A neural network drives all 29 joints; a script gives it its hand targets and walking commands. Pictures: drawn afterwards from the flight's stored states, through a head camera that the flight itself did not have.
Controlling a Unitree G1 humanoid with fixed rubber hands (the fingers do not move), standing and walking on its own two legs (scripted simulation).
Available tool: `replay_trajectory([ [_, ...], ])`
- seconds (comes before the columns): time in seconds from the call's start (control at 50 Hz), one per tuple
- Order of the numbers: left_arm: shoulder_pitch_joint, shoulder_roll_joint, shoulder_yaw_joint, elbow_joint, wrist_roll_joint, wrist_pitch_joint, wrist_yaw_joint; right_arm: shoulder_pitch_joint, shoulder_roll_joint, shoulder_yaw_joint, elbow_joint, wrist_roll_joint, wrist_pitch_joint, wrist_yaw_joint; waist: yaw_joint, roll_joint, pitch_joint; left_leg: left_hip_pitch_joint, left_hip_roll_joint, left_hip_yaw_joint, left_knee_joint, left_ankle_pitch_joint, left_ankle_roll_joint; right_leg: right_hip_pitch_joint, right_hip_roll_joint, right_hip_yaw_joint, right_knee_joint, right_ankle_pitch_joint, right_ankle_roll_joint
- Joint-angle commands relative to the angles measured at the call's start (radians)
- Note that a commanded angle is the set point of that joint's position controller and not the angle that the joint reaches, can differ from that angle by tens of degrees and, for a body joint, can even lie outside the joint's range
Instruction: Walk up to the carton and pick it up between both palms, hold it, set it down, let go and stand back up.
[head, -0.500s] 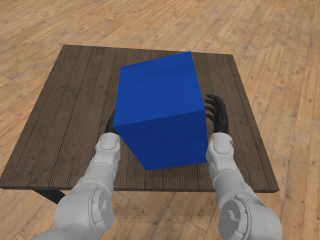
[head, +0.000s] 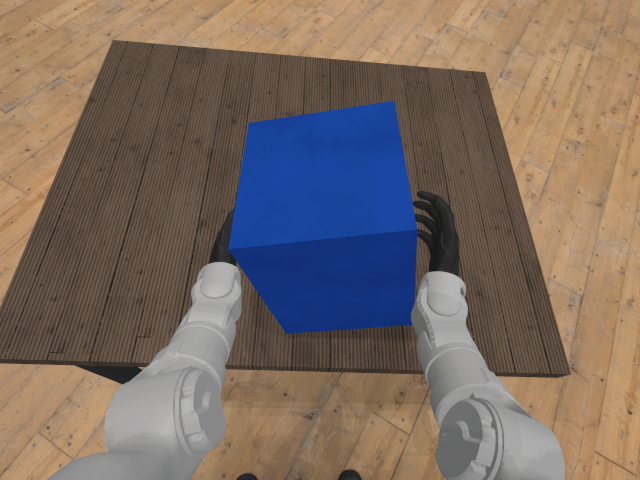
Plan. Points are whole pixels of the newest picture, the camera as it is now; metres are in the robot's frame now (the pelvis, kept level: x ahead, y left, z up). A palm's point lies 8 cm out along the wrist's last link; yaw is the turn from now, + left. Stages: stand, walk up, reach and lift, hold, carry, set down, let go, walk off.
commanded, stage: set down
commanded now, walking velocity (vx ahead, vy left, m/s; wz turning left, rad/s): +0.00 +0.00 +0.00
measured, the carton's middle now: (335, 228) +0.44 -0.02 -0.04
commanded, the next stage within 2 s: none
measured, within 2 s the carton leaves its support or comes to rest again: rests again in 1.42 s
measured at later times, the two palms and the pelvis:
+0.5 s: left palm (231, 260) +0.40 +0.12 -0.05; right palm (439, 279) +0.35 -0.16 -0.02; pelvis -0.02 +0.00 -0.01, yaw +0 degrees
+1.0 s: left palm (231, 261) +0.40 +0.13 -0.06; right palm (434, 299) +0.34 -0.16 -0.05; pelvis -0.03 +0.01 -0.01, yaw -1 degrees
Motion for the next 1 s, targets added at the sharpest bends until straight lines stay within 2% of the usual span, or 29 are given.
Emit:
replay_trajectory([
  [0.0, -0.772, -0.522, -0.28, -0.057, -0.006, -0.18, -0.156, -0.469, 0.684, 0.288, 0.103, -0.169, -0.068, 0.153, -0.022, 0.132, -0.832, -0.074, -0.062, 0.084, 0.028, 0.51, 0.018, 0.648, -0.029, -0.048, 0.15, 1.098, 0.04],
  [0.04, -0.768, -0.528, -0.283, -0.049, -0.002, -0.194, -0.151, -0.466, 0.676, 0.287, 0.118, -0.173, -0.081, 0.154, -0.023, 0.139, -0.844, -0.079, -0.061, 0.08, 0.035, 0.519, 0.013, 0.63, -0.024, -0.051, 0.152, 1.087, 0.037],
  [0.18, -0.723, -0.521, -0.263, -0.012, 0.018, -0.202, -0.142, -0.481, 0.61, 0.243, 0.157, -0.156, -0.094, 0.168, -0.001, 0.178, -0.813, 0.059, -0.056, 0.081, 0.096, 0.561, -0.02, 0.456, 0.006, -0.071, 0.108, 0.903, 0.01],
  [0.52, -0.723, -0.473, -0.196, 0.119, 0.054, -0.241, -0.15, -0.518, 0.585, 0.179, 0.148, -0.192, -0.096, 0.193, 0.015, 0.168, -0.802, -0.016, -0.056, 0.092, 0.103, 0.421, -0.014, 0.392, 0.0, -0.068, 0.106, 0.779, 0.003],
  [0.74, -0.696, -0.458, -0.17, 0.202, 0.069, -0.279, -0.131, -0.55, 0.53, 0.149, 0.12, -0.206, -0.135, 0.212, 0.044, 0.188, -0.842, -0.023, -0.049, 0.09, 0.135, 0.414, -0.023, 0.299, 0.009, -0.077, 0.109, 0.695, -0.008],
  [0.8, -0.695, -0.35, -0.135, 0.228, 0.068, -0.287, -0.109, -0.543, 0.394, 0.107, 0.134, -0.192, -0.141, 0.203, 0.054, 0.203, -0.872, -0.011, -0.046, 0.093, 0.149, 0.433, -0.029, 0.263, 0.015, -0.075, 0.113, 0.673, -0.015],
  [0.86, -0.697, -0.22, -0.107, 0.186, 0.049, -0.296, -0.066, -0.516, 0.239, 0.044, 0.142, -0.163, -0.139, 0.17, 0.059, 0.224, -0.899, 0.031, -0.042, 0.094, 0.172, 0.482, -0.036, 0.21, 0.023, -0.069, 0.116, 0.641, -0.018],
  [0.92, -0.682, -0.088, -0.108, 0.144, 0.001, -0.282, -0.016, -0.494, 0.074, 0.045, 0.15, -0.085, -0.132, 0.133, 0.059, 0.25, -0.929, 0.071, -0.037, 0.093, 0.2, 0.53, -0.048, 0.159, 0.037, -0.066, 0.118, 0.619, -0.026],
  [0.98, -0.692, -0.003, -0.143, 0.124, -0.073, -0.263, 0.015, -0.497, -0.028, 0.083, 0.143, 0.006, -0.121, 0.099, 0.035, 0.251, -0.973, 0.071, -0.043, 0.095, 0.23, 0.549, -0.051, 0.146, 0.051, -0.06, 0.13, 0.647, -0.03],
])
